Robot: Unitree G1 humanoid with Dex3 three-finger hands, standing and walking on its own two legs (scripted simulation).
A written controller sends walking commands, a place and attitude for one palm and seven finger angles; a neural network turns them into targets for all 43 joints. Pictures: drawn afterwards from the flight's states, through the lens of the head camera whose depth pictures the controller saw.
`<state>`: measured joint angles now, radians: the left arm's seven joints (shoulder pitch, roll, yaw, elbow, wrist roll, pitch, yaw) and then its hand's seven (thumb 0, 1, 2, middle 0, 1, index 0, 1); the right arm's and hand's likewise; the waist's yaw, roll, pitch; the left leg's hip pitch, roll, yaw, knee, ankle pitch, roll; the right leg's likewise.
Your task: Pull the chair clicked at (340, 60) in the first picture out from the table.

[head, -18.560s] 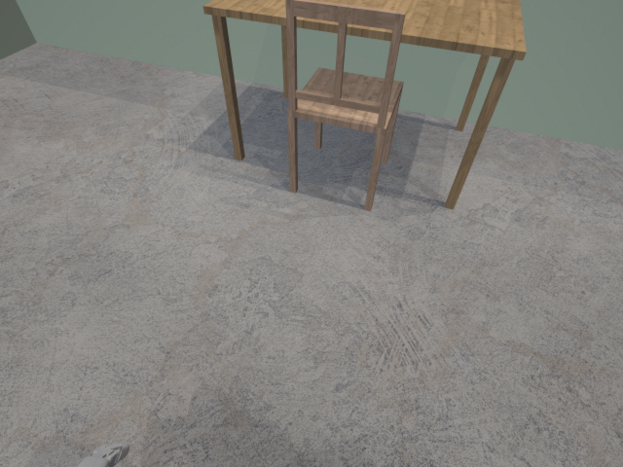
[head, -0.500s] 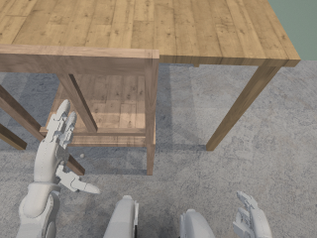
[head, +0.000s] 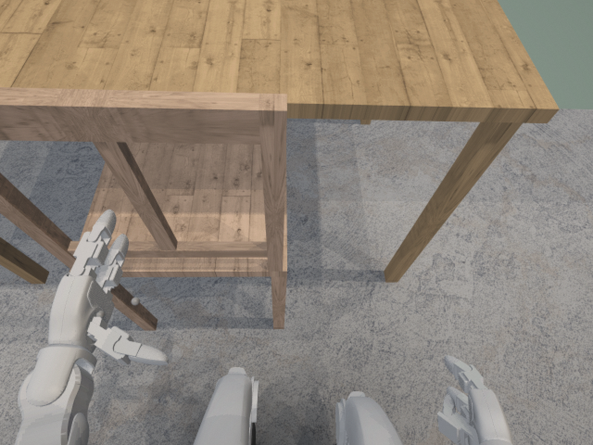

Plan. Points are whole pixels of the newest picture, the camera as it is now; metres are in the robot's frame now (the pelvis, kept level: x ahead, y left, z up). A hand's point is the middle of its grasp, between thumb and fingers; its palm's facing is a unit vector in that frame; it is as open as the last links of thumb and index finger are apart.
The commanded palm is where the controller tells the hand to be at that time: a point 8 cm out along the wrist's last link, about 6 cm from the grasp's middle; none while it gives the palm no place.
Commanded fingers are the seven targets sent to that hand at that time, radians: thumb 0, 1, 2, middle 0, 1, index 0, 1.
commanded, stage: aim the fingers beside a spindle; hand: left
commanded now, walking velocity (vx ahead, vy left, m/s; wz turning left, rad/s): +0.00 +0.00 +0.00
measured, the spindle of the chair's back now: (144, 202) +0.42 +0.24 +0.03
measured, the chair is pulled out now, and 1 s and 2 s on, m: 0.00 0.00 0.00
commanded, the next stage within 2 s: push the fingers through the gap in 1.42 s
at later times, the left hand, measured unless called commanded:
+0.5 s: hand (134, 297) +0.28 +0.20 +0.06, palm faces +0.00 -1.00 -0.06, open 16.9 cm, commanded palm +0.26 +0.27 +0.05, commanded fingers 0.00 -0.50 0.30 -0.06 -0.08 -0.06 -0.08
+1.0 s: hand (120, 301) +0.28 +0.23 +0.02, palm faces +0.09 -1.00 -0.03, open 16.9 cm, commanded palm +0.26 +0.27 +0.04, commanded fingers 0.00 -0.50 0.30 -0.06 -0.08 -0.06 -0.08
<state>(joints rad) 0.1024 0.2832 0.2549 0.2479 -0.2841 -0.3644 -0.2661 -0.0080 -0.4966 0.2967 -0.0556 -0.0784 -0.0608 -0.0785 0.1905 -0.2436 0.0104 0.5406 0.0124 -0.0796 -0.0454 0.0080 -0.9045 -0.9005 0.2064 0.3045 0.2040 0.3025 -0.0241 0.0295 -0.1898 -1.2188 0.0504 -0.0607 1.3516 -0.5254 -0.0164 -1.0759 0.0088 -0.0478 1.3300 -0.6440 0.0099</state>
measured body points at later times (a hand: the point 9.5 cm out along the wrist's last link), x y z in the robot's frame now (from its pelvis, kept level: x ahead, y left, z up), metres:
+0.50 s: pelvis +0.00 +0.01 +0.00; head +0.10 +0.03 +0.44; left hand +0.27 +0.26 +0.06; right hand +0.17 -0.24 -0.09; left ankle +0.06 +0.13 -0.61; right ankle +0.00 -0.13 -0.61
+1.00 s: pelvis +0.00 +0.01 +0.00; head +0.09 +0.03 +0.44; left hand +0.27 +0.29 +0.03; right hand +0.18 -0.23 -0.09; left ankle +0.06 +0.13 -0.61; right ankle +0.00 -0.13 -0.61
